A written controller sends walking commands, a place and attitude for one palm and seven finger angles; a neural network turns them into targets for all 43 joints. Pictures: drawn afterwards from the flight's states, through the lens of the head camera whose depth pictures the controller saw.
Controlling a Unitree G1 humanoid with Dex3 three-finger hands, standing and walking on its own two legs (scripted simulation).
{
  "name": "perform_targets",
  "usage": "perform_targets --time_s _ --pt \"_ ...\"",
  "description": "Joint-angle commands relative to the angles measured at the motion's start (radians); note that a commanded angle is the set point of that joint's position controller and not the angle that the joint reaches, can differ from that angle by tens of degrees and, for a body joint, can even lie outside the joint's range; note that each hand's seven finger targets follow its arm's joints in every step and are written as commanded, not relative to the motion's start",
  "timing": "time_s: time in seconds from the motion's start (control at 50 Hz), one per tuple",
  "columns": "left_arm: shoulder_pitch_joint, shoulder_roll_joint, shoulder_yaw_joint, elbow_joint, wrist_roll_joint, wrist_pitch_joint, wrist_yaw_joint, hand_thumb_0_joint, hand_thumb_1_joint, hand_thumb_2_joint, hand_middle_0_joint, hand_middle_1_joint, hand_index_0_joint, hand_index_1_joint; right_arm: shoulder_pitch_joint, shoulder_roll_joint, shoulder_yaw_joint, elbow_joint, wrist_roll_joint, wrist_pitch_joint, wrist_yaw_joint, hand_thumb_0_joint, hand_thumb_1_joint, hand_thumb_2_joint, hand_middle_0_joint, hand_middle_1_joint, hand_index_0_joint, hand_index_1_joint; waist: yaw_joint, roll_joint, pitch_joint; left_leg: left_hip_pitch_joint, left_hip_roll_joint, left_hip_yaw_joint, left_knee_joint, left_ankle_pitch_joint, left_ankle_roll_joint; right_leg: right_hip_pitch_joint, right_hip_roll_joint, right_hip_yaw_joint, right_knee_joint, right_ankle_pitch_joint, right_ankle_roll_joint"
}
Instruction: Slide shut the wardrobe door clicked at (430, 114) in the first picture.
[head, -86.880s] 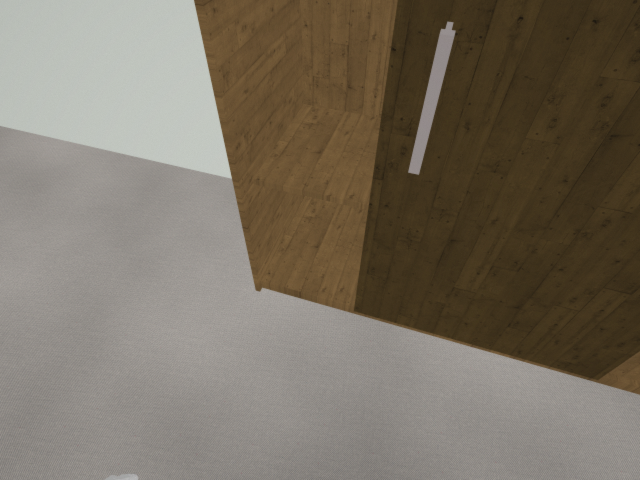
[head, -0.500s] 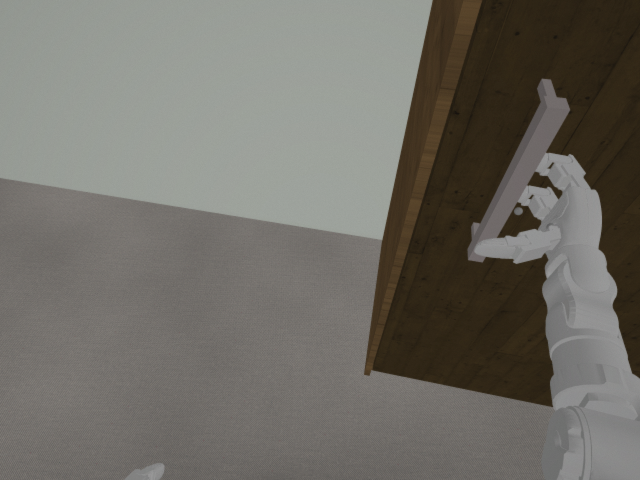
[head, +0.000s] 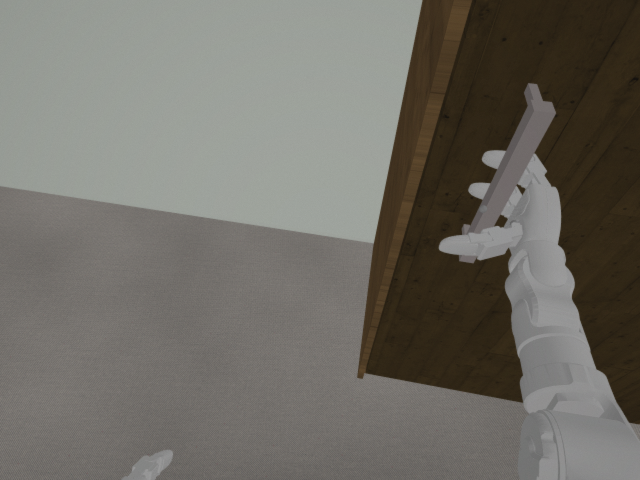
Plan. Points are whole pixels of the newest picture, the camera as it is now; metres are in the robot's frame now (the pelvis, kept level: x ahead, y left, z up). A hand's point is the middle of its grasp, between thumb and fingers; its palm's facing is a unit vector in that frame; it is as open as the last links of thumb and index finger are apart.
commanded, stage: slide the fingers in behind the handle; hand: right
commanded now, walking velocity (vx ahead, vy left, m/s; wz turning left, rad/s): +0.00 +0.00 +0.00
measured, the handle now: (495, 185) +0.49 -0.17 +0.12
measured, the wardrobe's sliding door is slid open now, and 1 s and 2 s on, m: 0.00 0.00 0.00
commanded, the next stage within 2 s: grip the handle and tug to test in 0.90 s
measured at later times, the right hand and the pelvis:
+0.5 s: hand (479, 206) +0.44 -0.14 +0.13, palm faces +0.11 +0.99 +0.00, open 14.1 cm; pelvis +0.00 +0.01 +0.00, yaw -1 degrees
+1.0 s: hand (477, 205) +0.45 -0.14 +0.12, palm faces +0.09 +1.00 +0.00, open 14.0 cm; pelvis +0.00 +0.00 +0.00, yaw -1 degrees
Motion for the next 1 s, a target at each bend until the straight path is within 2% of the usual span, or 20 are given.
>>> perform_targets --time_s 0.0,0.02,0.08,0.14,0.2,0.22,0.24,0.3,0.36,0.4,0.5,0.58,0.64,0.66,0.7,0.78,0.82,0.86,0.9,0.98 --pt "0.023 0.138 0.057 -0.098 0.0 -0.043 0.006 0.0 0.9 0.9 -0.2 -0.3 -0.2 -0.3 -0.43 -0.152 -0.006 -0.237 0.011 -0.078 -0.007 0.0 0.5 -0.3 0.3 1.2 0.3 1.2 0.007 0.033 -0.312 0.082 -0.025 -0.012 -0.06 0.353 0.01 0.219 0.003 0.059 -0.052 0.328 -0.005" --pt "0.021 0.141 0.057 -0.099 -0.005 -0.04 0.008 0.0 0.9 0.9 -0.2 -0.3 -0.2 -0.3 -0.408 -0.162 -0.016 -0.218 0.01 -0.071 -0.006 0.0 0.5 -0.3 0.3 1.2 0.3 1.2 0.001 0.049 -0.291 0.083 -0.025 -0.012 -0.063 0.338 0.009 0.197 0.004 0.057 -0.061 0.302 -0.005" --pt "0.016 0.139 0.057 -0.098 -0.005 -0.041 0.01 0.0 0.9 0.9 -0.2 -0.3 -0.2 -0.3 -0.459 -0.165 -0.009 -0.235 0.005 -0.071 -0.005 0.0 0.5 -0.3 0.3 1.2 0.3 1.2 0.003 0.003 -0.287 0.079 -0.022 -0.017 -0.068 0.314 0.012 0.193 0.01 0.054 -0.066 0.265 -0.007" --pt "0.017 0.135 0.058 -0.099 -0.005 -0.043 0.006 0.0 0.9 0.9 -0.2 -0.3 -0.2 -0.3 -0.446 -0.123 0.024 -0.256 0.01 -0.073 -0.003 0.0 0.5 -0.3 0.3 1.2 0.3 1.2 0.008 -0.01 -0.306 0.073 -0.023 -0.017 -0.071 0.324 0.011 0.22 0.01 0.053 -0.059 0.282 -0.007" --pt "0.028 0.143 0.061 -0.089 -0.002 -0.042 0.008 0.0 0.9 0.9 -0.2 -0.3 -0.2 -0.3 -0.454 -0.151 0.005 -0.237 0.013 -0.072 -0.003 0.0 0.5 -0.3 0.3 1.2 0.3 1.2 0.016 0.05 -0.296 0.089 -0.024 -0.018 -0.074 0.337 0.008 0.199 0.01 0.053 -0.056 0.279 -0.012" --pt "0.025 0.14 0.059 -0.095 -0.003 -0.042 0.006 0.0 0.9 0.9 -0.2 -0.3 -0.2 -0.3 -0.439 -0.134 0.014 -0.239 0.014 -0.072 0.001 0.0 0.5 -0.3 0.3 1.2 0.3 1.2 0.008 0.034 -0.314 0.102 -0.023 -0.022 -0.072 0.351 0.008 0.198 0.015 0.048 -0.059 0.282 -0.013" --pt "0.02 0.137 0.057 -0.092 -0.006 -0.043 0.007 0.0 0.9 0.9 -0.2 -0.3 -0.2 -0.3 -0.464 -0.117 0.032 -0.232 0.016 -0.069 0.004 0.0 0.5 -0.3 0.3 1.2 0.3 1.2 0.021 0.027 -0.29 0.083 -0.022 -0.021 -0.079 0.337 0.005 0.2 0.014 0.046 -0.059 0.263 -0.013" --pt "0.026 0.142 0.055 -0.08 -0.006 -0.04 0.012 0.0 0.9 0.9 -0.2 -0.3 -0.2 -0.3 -0.507 -0.142 0.025 -0.185 0.012 -0.069 0.005 0.0 0.5 -0.3 0.3 1.2 0.3 1.2 0.033 0.048 -0.247 0.067 -0.02 -0.028 -0.092 0.286 0.004 0.164 0.017 0.048 -0.06 0.207 -0.016" --pt "0.028 0.135 0.055 -0.079 -0.005 -0.044 0.008 0.0 0.9 0.9 -0.2 -0.3 -0.2 -0.3 -0.538 -0.088 0.063 -0.192 0.011 -0.078 0.004 0.0 0.5 -0.3 0.3 1.2 0.3 1.2 0.033 -0.022 -0.289 0.043 -0.02 -0.022 -0.08 0.296 0.008 0.213 0.02 0.053 -0.054 0.236 -0.012" --pt "0.04 0.139 0.059 -0.072 -0.003 -0.044 0.007 0.0 0.9 0.9 -0.2 -0.3 -0.2 -0.3 -0.534 -0.103 0.06 -0.169 0.006 -0.081 0.003 0.0 0.5 -0.3 0.3 1.2 0.3 1.2 0.041 0.03 -0.289 0.048 -0.023 -0.019 -0.077 0.307 0.006 0.203 0.015 0.058 -0.049 0.251 -0.014" --pt "0.047 0.141 0.057 -0.068 -0.003 -0.043 0.006 0.0 0.9 0.9 -0.2 -0.3 -0.2 -0.3 -0.586 -0.102 0.063 -0.142 0.006 -0.092 0.004 0.0 0.5 -0.3 0.3 1.2 0.3 1.2 0.047 0.038 -0.292 0.039 -0.022 -0.02 -0.074 0.29 0.006 0.195 0.019 0.061 -0.046 0.231 -0.014" --pt "0.041 0.137 0.058 -0.073 -0.002 -0.048 0.001 0.0 0.9 0.9 -0.2 -0.3 -0.2 -0.3 -0.574 -0.094 0.059 -0.159 0.007 -0.105 0.003 0.0 0.5 -0.3 0.3 1.2 0.3 1.2 0.031 -0.016 -0.326 0.031 -0.024 -0.015 -0.058 0.309 0.01 0.227 0.017 0.065 -0.041 0.269 -0.008" --pt "0.04 0.14 0.059 -0.079 -0.002 -0.046 0.0 0.0 0.9 0.9 -0.2 -0.3 -0.2 -0.3 -0.531 -0.108 0.041 -0.158 0.013 -0.107 0.003 0.0 0.5 -0.3 0.3 1.2 0.3 1.2 0.027 0.041 -0.317 0.058 -0.025 -0.016 -0.059 0.336 0.006 0.203 0.017 0.058 -0.041 0.277 -0.013" --pt "0.036 0.138 0.058 -0.08 -0.003 -0.046 -0.001 0.0 0.9 0.9 -0.2 -0.3 -0.2 -0.3 -0.53 -0.103 0.045 -0.168 0.013 -0.106 0.005 0.0 0.5 -0.3 0.3 1.2 0.3 1.2 0.023 0.008 -0.318 0.056 -0.025 -0.016 -0.059 0.339 0.008 0.209 0.018 0.055 -0.042 0.282 -0.011" --pt "0.039 0.142 0.056 -0.08 -0.003 -0.043 0.0 0.0 0.9 0.9 -0.2 -0.3 -0.2 -0.3 -0.509 -0.12 0.034 -0.148 0.012 -0.099 0.008 0.0 0.5 -0.3 0.3 1.2 0.3 1.2 0.023 0.038 -0.293 0.058 -0.026 -0.016 -0.064 0.323 0.008 0.19 0.015 0.057 -0.045 0.267 -0.012" --pt "0.031 0.136 0.055 -0.087 -0.005 -0.042 0.0 0.0 0.9 0.9 -0.2 -0.3 -0.2 -0.3 -0.507 -0.107 0.039 -0.175 0.014 -0.093 0.007 0.0 0.5 -0.3 0.3 1.2 0.3 1.2 0.017 -0.008 -0.299 0.054 -0.025 -0.014 -0.06 0.33 0.01 0.204 0.017 0.056 -0.047 0.282 -0.009" --pt "0.038 0.141 0.056 -0.083 -0.003 -0.037 0.003 0.0 0.9 0.9 -0.2 -0.3 -0.2 -0.3 -0.502 -0.14 0.012 -0.152 0.012 -0.087 0.003 0.0 0.5 -0.3 0.3 1.2 0.3 1.2 0.02 0.041 -0.284 0.058 -0.027 -0.014 -0.064 0.322 0.008 0.185 0.014 0.058 -0.05 0.27 -0.011" --pt "0.031 0.136 0.054 -0.089 -0.005 -0.038 0.003 0.0 0.9 0.9 -0.2 -0.3 -0.2 -0.3 -0.529 -0.103 0.047 -0.179 0.01 -0.087 0.004 0.0 0.5 -0.3 0.3 1.2 0.3 1.2 0.025 -0.003 -0.288 0.044 -0.026 -0.011 -0.061 0.312 0.01 0.202 0.014 0.059 -0.052 0.27 -0.007" --pt "0.04 0.141 0.057 -0.084 -0.002 -0.038 0.003 0.0 0.9 0.9 -0.2 -0.3 -0.2 -0.3 -0.521 -0.12 0.031 -0.163 0.01 -0.085 -0.002 0.0 0.5 -0.3 0.3 1.2 0.3 1.2 0.025 0.04 -0.287 0.047 -0.029 -0.009 -0.064 0.299 0.01 0.195 0.013 0.064 -0.051 0.265 -0.009" --pt "0.042 0.138 0.057 -0.081 -0.002 -0.04 0.002 0.0 0.9 0.9 -0.2 -0.3 -0.2 -0.3 -0.529 -0.124 0.026 -0.173 0.002 -0.088 -0.009 0.0 0.5 -0.3 0.3 1.2 0.3 1.2 0.02 -0.009 -0.305 0.037 -0.029 -0.007 -0.055 0.312 0.013 0.22 0.011 0.068 -0.048 0.297 -0.004"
